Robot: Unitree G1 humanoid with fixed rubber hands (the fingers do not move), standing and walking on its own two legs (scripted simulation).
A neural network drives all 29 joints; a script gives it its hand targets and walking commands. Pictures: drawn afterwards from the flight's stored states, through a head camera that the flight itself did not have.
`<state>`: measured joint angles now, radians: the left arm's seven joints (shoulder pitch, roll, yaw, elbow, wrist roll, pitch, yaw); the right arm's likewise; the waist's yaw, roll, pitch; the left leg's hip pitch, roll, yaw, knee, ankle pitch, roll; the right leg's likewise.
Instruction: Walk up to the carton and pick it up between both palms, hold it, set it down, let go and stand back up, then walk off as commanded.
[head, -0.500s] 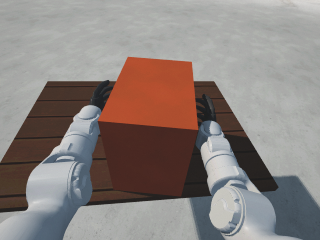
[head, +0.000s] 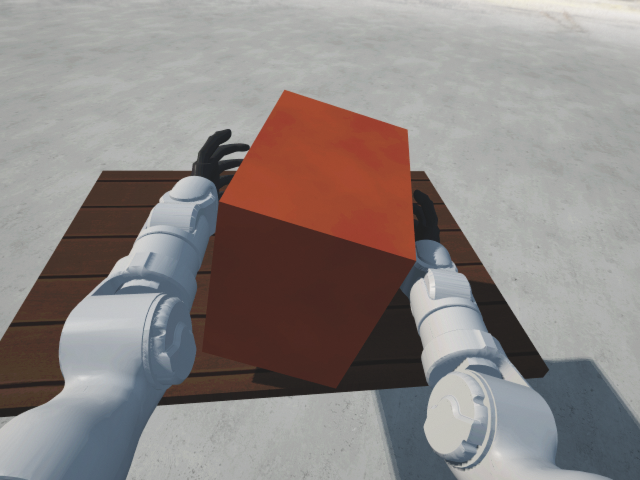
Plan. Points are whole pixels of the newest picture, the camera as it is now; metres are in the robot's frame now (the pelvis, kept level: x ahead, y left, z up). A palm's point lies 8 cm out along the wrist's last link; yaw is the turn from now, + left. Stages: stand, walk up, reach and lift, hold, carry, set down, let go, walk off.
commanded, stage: reach and lift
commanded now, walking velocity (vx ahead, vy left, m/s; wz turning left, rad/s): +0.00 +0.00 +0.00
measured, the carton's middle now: (309, 235) +0.46 +0.01 +0.12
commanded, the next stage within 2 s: none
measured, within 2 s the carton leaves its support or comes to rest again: neither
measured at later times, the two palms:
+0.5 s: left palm (199, 173) +0.43 +0.15 +0.23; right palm (426, 223) +0.40 -0.14 +0.19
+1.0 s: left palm (193, 166) +0.41 +0.15 +0.25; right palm (434, 206) +0.39 -0.14 +0.22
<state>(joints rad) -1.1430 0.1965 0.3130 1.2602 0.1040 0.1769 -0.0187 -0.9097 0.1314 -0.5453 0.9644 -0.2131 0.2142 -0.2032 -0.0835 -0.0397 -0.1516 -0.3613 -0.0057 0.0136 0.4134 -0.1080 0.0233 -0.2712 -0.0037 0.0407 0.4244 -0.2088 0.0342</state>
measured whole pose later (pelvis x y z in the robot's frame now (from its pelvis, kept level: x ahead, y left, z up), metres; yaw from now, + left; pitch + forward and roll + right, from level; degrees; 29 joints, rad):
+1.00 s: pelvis +0.00 +0.00 +0.00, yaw +0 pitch +1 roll -1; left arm -1.05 0.09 0.31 0.84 0.10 0.54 0.12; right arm -0.97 -0.08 -0.16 0.95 0.21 0.41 -0.23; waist -0.05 -0.04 -0.20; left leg -0.32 -0.01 0.01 0.42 -0.12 0.02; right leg -0.22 0.00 0.04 0.42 -0.22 0.03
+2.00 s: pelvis +0.01 +0.00 +0.00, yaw +0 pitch +1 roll -1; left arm -1.03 0.06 0.29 0.66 0.10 0.78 0.17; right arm -1.08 -0.20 0.02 0.95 0.38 0.63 -0.23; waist -0.05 0.01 -0.27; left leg -0.32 -0.01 0.01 0.44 -0.14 0.02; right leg -0.21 0.00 0.04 0.42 -0.23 0.03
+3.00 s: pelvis -0.01 +0.00 +0.00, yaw +0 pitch +0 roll -1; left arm -1.18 0.11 0.29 0.76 0.10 0.88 0.15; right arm -1.15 -0.24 0.05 0.92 0.41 0.78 -0.25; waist -0.05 0.01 -0.31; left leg -0.31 -0.01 0.01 0.43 -0.12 0.03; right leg -0.22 0.00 0.04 0.42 -0.21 0.03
